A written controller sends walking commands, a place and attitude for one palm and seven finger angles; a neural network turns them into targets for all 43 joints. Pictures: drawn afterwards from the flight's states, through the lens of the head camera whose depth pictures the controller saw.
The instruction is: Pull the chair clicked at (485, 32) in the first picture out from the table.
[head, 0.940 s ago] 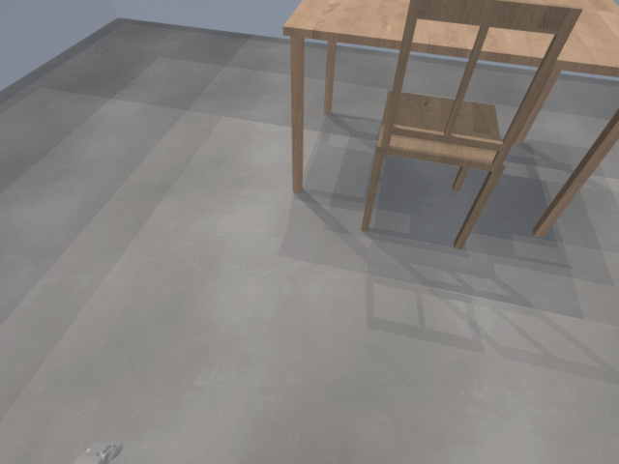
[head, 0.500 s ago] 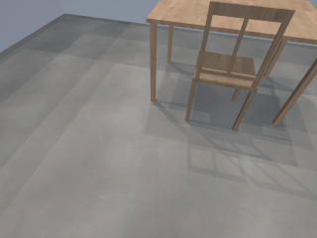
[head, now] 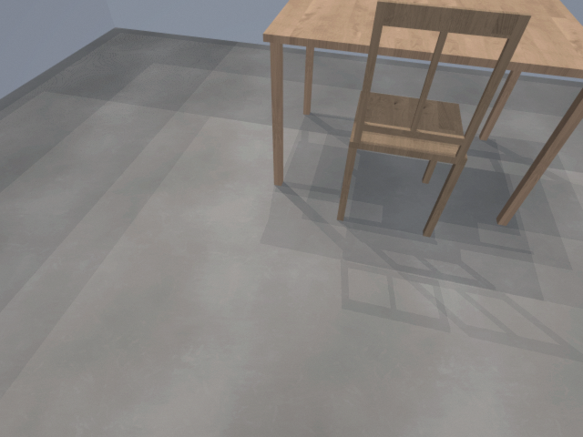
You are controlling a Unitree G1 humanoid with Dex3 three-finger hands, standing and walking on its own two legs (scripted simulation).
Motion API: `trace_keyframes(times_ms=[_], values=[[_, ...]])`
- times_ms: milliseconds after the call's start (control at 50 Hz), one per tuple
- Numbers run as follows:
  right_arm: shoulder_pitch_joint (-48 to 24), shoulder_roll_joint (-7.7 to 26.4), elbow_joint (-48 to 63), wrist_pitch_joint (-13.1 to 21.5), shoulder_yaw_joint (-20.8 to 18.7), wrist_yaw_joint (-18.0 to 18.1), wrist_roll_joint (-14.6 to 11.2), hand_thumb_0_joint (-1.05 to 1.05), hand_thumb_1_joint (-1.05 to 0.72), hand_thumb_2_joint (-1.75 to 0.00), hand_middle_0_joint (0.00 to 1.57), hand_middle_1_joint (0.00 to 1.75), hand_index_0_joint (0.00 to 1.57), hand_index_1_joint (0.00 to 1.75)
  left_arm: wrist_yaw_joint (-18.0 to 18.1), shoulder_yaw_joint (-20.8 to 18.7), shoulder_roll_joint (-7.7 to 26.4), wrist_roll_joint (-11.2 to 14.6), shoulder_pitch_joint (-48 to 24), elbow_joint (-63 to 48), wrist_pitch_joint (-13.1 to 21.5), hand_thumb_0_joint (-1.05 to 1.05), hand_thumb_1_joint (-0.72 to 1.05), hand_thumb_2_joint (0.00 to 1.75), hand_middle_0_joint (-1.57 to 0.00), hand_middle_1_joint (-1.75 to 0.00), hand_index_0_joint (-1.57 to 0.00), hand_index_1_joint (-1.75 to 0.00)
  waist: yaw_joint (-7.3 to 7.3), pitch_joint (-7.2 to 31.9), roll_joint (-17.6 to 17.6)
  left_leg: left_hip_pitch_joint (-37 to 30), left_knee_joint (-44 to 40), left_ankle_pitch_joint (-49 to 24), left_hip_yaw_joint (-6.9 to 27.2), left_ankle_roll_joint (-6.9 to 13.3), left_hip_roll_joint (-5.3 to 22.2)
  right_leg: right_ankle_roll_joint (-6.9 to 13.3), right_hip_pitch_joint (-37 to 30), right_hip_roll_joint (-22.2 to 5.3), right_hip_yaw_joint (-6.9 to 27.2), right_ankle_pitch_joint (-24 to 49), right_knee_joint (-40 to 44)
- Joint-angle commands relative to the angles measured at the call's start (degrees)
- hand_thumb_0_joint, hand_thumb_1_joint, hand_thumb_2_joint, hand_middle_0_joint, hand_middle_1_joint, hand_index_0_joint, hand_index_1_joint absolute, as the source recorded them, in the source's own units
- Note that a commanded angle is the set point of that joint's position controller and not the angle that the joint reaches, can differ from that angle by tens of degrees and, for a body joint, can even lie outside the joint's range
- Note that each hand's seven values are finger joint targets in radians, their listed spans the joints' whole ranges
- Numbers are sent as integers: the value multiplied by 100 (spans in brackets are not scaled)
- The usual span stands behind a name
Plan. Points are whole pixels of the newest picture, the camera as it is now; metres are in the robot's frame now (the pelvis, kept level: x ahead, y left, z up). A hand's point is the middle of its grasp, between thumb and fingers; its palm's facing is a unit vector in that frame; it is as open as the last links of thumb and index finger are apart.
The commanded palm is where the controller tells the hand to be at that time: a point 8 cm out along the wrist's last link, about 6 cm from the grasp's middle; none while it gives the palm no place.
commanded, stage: look at it before walking up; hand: left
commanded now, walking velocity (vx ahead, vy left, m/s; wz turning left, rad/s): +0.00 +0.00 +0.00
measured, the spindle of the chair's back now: (427, 85) +1.16 -0.39 -0.07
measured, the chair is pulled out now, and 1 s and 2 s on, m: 0.00 0.00 0.00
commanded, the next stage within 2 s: walk to a spot facing it in 0.60 s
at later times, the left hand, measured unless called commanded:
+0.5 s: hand out of the picture +0.07 +0.24 -0.16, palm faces -0.03 -0.94 -0.33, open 7.4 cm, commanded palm none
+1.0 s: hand out of the picture +0.08 +0.21 -0.18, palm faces -0.12 -0.95 -0.28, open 7.4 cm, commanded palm none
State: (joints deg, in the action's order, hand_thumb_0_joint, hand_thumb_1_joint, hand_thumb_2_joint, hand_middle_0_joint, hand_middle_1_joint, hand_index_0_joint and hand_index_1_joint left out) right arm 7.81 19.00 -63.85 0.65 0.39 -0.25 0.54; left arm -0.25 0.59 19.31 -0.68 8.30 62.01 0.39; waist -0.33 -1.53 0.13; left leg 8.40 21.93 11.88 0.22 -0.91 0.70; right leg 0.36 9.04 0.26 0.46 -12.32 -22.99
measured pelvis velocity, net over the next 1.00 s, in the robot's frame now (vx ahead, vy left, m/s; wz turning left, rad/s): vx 0.00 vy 0.00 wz -0.12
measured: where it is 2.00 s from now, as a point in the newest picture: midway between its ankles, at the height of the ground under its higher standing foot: outside the picture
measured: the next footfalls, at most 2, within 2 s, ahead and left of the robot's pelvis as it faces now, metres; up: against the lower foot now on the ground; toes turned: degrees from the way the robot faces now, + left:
left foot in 1.58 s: +0.07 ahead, +0.12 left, +0.00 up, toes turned -24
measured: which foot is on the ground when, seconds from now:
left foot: down 0.00-1.00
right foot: down 0.00-1.00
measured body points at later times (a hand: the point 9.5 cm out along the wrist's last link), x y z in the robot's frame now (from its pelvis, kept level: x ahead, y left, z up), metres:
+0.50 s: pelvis +0.01 +0.00 +0.00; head +0.01 +0.00 +0.45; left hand +0.08 +0.29 -0.13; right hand +0.08 -0.29 -0.13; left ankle +0.00 +0.13 -0.74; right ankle +0.00 -0.11 -0.74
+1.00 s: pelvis +0.00 +0.00 -0.01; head +0.03 -0.01 +0.44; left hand +0.08 +0.26 -0.16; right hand +0.06 -0.28 -0.15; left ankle +0.00 +0.13 -0.74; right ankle +0.00 -0.11 -0.74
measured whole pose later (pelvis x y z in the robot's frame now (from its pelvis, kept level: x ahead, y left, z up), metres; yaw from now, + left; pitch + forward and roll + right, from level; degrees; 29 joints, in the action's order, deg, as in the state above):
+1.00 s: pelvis +0.00 +0.00 -0.01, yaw -7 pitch +0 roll +1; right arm 7.6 14.4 -57.0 -0.8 -1.3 1.1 0.7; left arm -0.5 -1.3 16.1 -1.1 11.7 56.9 -2.9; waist 0.8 -3.6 1.4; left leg 12.4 30.6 17.6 -6.2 -1.4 2.9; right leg 0.6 17.4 2.6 5.9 -16.7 -35.0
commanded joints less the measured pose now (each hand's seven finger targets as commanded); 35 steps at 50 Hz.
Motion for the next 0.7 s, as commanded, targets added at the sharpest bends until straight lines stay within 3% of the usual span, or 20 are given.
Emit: trace_keyframes(times_ms=[0, 280, 680], values=[[-276, 1152, 371, 119, -223, 94, -1, 0, -90, -90, 20, 30, 20, 30, 96, -244, 1168, 13, -200, -367, 116, 0, 90, 90, -20, -30, -20, -30, 47, 212, 40, 25, -370, -439, 522, 225, 559, 170, 60, -719, 694, 333, 497], [-266, 1138, 353, 126, -219, 105, -5, 0, -90, -90, 20, 30, 20, 30, 97, -244, 1145, 8, -191, -344, 114, 0, 90, 90, -20, -30, -20, -30, 47, 280, -93, -37, -395, -642, 522, 216, 592, 160, -35, -699, 653, 627, 443], [-315, 1127, 349, 115, -222, 112, -15, 0, -90, -90, 20, 30, 20, 30, 105, -235, 1142, 10, -130, -307, 136, 0, 90, 90, -20, -30, -20, -30, 50, 321, -21, -220, -379, -941, 474, 200, 611, 158, -120, -739, 618, 1079, 463]])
